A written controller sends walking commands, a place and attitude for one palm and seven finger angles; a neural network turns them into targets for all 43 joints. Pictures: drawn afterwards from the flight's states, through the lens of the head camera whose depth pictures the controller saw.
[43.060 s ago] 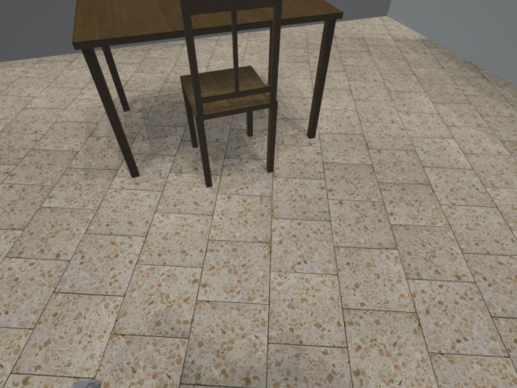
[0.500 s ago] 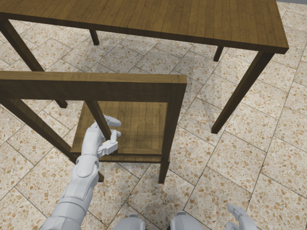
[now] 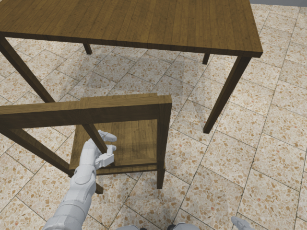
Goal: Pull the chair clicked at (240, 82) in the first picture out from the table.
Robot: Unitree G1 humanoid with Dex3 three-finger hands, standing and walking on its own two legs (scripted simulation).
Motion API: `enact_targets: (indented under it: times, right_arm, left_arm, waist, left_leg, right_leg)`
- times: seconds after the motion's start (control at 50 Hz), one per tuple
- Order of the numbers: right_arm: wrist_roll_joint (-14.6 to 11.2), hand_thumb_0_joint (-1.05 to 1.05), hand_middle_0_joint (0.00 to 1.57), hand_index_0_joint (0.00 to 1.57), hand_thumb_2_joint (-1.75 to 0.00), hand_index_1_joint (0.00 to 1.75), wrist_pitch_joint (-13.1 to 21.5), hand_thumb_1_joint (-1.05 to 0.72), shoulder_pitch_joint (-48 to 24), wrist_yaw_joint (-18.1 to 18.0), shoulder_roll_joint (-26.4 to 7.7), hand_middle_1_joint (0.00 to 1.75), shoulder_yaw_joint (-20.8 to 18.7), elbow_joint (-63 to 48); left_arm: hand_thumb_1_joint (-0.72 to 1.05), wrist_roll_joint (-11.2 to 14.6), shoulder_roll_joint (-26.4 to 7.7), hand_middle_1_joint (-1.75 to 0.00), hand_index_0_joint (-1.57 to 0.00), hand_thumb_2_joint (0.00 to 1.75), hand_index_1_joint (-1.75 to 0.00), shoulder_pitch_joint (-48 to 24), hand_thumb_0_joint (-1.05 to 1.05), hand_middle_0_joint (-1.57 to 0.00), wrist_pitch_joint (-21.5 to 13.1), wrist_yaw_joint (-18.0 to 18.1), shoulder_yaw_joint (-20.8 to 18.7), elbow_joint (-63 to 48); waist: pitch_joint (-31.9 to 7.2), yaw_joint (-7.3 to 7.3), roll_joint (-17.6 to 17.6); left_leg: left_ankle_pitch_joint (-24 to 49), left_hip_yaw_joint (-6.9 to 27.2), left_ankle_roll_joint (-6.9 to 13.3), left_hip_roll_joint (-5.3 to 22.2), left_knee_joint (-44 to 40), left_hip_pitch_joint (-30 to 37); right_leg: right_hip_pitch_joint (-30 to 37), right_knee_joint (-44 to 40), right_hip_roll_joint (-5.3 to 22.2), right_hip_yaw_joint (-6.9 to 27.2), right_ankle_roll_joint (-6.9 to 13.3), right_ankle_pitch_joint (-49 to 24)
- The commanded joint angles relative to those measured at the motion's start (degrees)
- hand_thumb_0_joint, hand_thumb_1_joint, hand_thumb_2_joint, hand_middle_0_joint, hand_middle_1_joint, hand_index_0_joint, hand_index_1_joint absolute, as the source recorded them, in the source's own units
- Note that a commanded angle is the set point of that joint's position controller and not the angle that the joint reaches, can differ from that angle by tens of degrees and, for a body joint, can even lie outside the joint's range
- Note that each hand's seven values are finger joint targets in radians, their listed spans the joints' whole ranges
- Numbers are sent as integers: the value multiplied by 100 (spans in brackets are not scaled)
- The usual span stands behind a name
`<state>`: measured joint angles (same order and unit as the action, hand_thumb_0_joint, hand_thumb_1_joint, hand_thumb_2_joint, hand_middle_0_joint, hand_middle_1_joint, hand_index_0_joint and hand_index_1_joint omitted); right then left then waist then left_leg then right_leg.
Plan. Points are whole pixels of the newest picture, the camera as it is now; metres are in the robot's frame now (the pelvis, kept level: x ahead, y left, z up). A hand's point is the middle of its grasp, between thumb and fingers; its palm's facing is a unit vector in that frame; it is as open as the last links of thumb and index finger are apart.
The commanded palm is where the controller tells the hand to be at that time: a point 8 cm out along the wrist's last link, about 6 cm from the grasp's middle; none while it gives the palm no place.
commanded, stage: step backward, pulling the chair out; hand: left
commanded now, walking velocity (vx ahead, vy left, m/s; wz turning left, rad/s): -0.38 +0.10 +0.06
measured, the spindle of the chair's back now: (102, 147) +0.34 +0.16 -0.06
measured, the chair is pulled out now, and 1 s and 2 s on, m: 0.25 0.41 0.61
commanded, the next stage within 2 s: stop walking, hand still on the chair in 1.86 s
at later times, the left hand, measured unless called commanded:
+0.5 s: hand (114, 188) +0.23 +0.11 -0.07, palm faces -0.12 -0.98 -0.14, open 4.9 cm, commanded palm +0.22 +0.16 -0.06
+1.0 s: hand (108, 219) +0.15 +0.12 -0.07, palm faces -0.07 -0.99 -0.16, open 4.9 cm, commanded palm +0.14 +0.17 -0.06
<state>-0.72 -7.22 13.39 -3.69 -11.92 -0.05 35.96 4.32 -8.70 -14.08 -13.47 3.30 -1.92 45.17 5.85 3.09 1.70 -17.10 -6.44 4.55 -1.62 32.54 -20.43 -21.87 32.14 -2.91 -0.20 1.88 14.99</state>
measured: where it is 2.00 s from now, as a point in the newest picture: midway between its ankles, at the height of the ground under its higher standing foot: outside the picture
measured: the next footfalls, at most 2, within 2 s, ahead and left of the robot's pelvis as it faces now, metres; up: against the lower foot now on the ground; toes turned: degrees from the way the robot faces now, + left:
left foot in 0.32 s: -0.02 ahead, +0.14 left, +0.00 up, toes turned +4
left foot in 0.94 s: -0.12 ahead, +0.14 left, +0.00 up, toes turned +2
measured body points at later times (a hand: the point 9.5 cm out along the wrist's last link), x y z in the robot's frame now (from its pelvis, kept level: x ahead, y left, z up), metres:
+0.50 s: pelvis -0.08 +0.02 +0.00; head -0.01 +0.02 +0.45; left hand +0.23 +0.17 -0.05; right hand +0.04 -0.24 -0.11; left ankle -0.06 +0.14 -0.73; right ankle -0.01 -0.10 -0.73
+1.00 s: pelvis -0.16 +0.02 +0.00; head -0.09 +0.02 +0.44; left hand +0.15 +0.17 -0.05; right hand -0.07 -0.28 -0.12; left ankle -0.16 +0.14 -0.73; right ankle -0.06 -0.10 -0.73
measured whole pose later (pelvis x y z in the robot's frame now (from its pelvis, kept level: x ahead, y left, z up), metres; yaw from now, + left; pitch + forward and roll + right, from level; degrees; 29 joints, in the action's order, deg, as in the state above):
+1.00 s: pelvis -0.16 +0.02 +0.00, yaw +2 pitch +3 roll +1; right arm -1.3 -2.8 13.5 -6.2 -16.6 -3.0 40.8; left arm 1.2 -7.6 -15.9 -12.8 5.6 4.2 46.6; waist 5.5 4.1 -0.8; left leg -15.5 0.0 -0.3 0.0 32.3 -19.3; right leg -27.7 31.5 0.9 -0.7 -0.5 9.4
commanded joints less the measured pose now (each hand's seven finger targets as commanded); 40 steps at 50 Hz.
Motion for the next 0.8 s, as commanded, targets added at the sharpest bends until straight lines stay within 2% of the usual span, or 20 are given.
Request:
enact_targets:
  times: [0.0, 0.04, 0.1, 0.12, 0.14, 0.18, 0.22, 0.32, 0.36, 0.4, 0.44, 0.48, 0.54, 0.58, 0.64, 0.66, 0.7, 0.72, 0.74, 0.78]
  right_arm:
    - [-98, 0, 20, 20, -90, 30, 229, -90, 195, -194, -895, 30, -348, -512]
    - [-161, 0, 20, 20, -90, 30, 220, -90, 254, -253, -919, 30, -363, -427]
    - [-234, 0, 20, 20, -90, 30, 215, -90, 114, -271, -971, 30, -376, -391]
    - [-256, 0, 20, 20, -90, 30, 209, -90, 123, -268, -1019, 30, -394, -365]
    - [-260, 0, 20, 20, -90, 30, 232, -90, 96, -253, -981, 30, -365, -322]
    - [-272, 0, 20, 20, -90, 30, 255, -90, 0, -255, -973, 30, -321, -273]
    - [-254, 0, 20, 20, -90, 30, 236, -90, -61, -277, -973, 30, -300, -258]
    - [-248, 0, 20, 20, -90, 30, 108, -90, -78, -367, -948, 30, -360, -464]
    - [-182, 0, 20, 20, -90, 30, 123, -90, -195, -380, -892, 30, -295, -644]
    - [-99, 0, 20, 20, -90, 30, 149, -90, -274, -391, -898, 30, -328, -678]
    - [-19, 0, 20, 20, -90, 30, 195, -90, -247, -386, -837, 30, -348, -622]
    - [72, 0, 20, 20, -90, 30, 307, -90, -179, -346, -802, 30, -377, -451]
    - [180, 0, 20, 20, -90, 30, 485, -90, -42, -296, -828, 30, -417, -109]
    - [195, 0, 20, 20, -90, 30, 571, -90, 42, -261, -831, 30, -470, 69]
    - [101, 0, 20, 20, -90, 30, 629, -90, -74, -269, -797, 30, -503, 26]
    - [57, 0, 20, 20, -90, 30, 653, -90, -108, -278, -771, 30, -496, -16]
    - [-35, 0, 20, 20, -90, 30, 696, -90, -108, -271, -654, 30, -455, -58]
    - [-73, 0, 20, 20, -90, 30, 709, -90, -140, -278, -695, 30, -469, -68]
    - [-51, 0, 20, 20, -90, 30, 719, -90, -240, -262, -682, 30, -419, -81]
    - [-54, 0, 20, 20, -90, 30, 776, -90, -291, -224, -663, 30, -333, -60]
  left_arm:
    - [90, -251, -824, -145, -50, 90, -145, -1218, 0, -50, -285, 159, 59, -934]
    - [90, -243, -884, -145, -50, 90, -145, -1258, 0, -50, -268, 224, 105, -708]
    - [90, -282, -945, -145, -50, 90, -145, -1387, 0, -50, -242, 268, 118, -322]
    - [90, -303, -998, -145, -50, 90, -145, -1371, 0, -50, -169, 287, 77, -176]
    - [90, -322, -805, -145, -50, 90, -145, -1416, 0, -50, -125, 273, 226, -138]
    - [90, -312, -772, -145, -50, 90, -145, -1471, 0, -50, -91, 254, 271, -170]
    - [90, -296, -746, -145, -50, 90, -145, -1424, 0, -50, -48, 267, 335, -291]
    - [90, -268, -540, -145, -50, 90, -145, -1344, 0, -50, -1, 260, 591, -638]
    - [90, -280, -286, -145, -50, 90, -145, -1551, 0, -50, -66, 212, 833, -945]
    - [90, -329, -284, -145, -50, 90, -145, -1505, 0, -50, -105, 222, 757, -943]
    - [90, -360, -259, -145, -50, 90, -145, -1585, 0, -50, -114, 212, 717, -985]
    - [90, -428, -203, -145, -50, 90, -145, -1767, 0, -50, -171, 187, 728, -928]
    - [90, -578, -230, -145, -50, 90, -145, -1991, 0, -50, -289, 179, 712, -628]
    - [90, -650, -374, -145, -50, 90, -145, -1920, 0, -50, -406, 163, 566, -479]
    - [90, -539, -543, -145, -50, 90, -145, -1560, 0, -50, -465, 134, 337, -322]
    - [90, -502, -603, -145, -50, 90, -145, -1558, 0, -50, -506, 148, 310, -393]
    - [90, -464, -776, -145, -50, 90, -145, -1399, 0, -50, -560, 241, 217, -425]
    - [90, -449, -952, -145, -50, 90, -145, -1237, 0, -50, -533, 301, 101, -388]
    - [90, -481, -883, -145, -50, 90, -145, -1138, 0, -50, -473, 335, 103, -293]
    - [90, -506, -787, -145, -50, 90, -145, -1086, 0, -50, -332, 341, 89, -296]
  waist:
    - [-2509, -9, 43]
    - [-2555, 44, -177]
    - [-2329, -51, -595]
    - [-2233, -76, -796]
    - [-2237, -72, -800]
    - [-2243, -42, -495]
    - [-2234, -32, -264]
    - [-2139, -66, -675]
    - [-2052, -60, -133]
    - [-1989, -135, 543]
    - [-1967, -130, 510]
    - [-1835, -76, 383]
    - [-1638, 11, 442]
    - [-2067, 56, 459]
    - [-2155, -4, 42]
    - [-2122, -2, -171]
    - [-2080, -7, -836]
    - [-2070, -104, -886]
    - [-2016, -180, -930]
    - [-2141, -188, -991]
  left_leg:
    - [2818, 1097, -259, 1275, -91, 906]
    - [1530, 868, -447, 854, 171, 549]
    - [-901, 835, -507, 347, 870, -141]
    - [-1129, 920, -513, 248, 1155, -325]
    - [-1156, 1082, -510, 278, 1221, -453]
    - [-953, 1200, -507, 376, 865, -408]
    - [-588, 1096, -505, 402, 265, -189]
    - [726, 739, -367, 669, -747, 474]
    - [693, 899, -263, 954, -1216, 519]
    - [1248, 1182, -75, 1411, -1387, 197]
    - [2045, 1518, 109, 1792, -1262, 242]
    - [2689, 1575, 188, 1966, -954, 573]
    - [3240, 1602, 126, 1967, -685, 834]
    - [3719, 1422, 28, 1843, -343, 1179]
    - [2139, 1143, -170, 1519, -292, 367]
    - [1331, 952, -267, 1283, -191, 91]
    - [-526, 499, -511, 560, 469, 6]
    - [-1038, 530, -589, 326, 1126, -32]
    - [-1249, 741, -599, 220, 1641, -216]
    - [-1305, 1083, -599, 248, 1792, -472]
  right_leg:
    - [1116, -177, 1046, 875, 27, -3278]
    - [1359, -346, 1499, 1320, 129, -4047]
    - [1461, -1113, 2046, 1812, 67, -3674]
    - [1456, -1263, 2150, 1874, 94, -3570]
    - [1651, -1216, 2224, 1749, 167, -3716]
    - [1779, -1064, 2195, 1457, 233, -3624]
    - [1828, -1022, 1992, 1174, 59, -3410]
    - [1452, -1119, 1149, 555, -515, -1683]
    - [1152, -750, 786, 244, -379, -721]
    - [1072, 210, 537, 61, -303, -553]
    - [770, 768, 467, 88, -233, -196]
    - [414, 702, 504, 166, -182, 113]
    - [227, 374, 504, 205, -145, -75]
    - [443, 93, 533, 233, -150, -907]
    - [1059, -123, 678, 410, -145, -1685]
    - [1097, -285, 862, 626, -109, -1706]
    - [703, -1233, 1560, 1437, 24, -812]
    - [504, -1646, 1885, 1734, 204, -366]
    - [554, -1766, 2067, 1792, 349, -378]
    - [1039, -1446, 2155, 1540, 563, -1151]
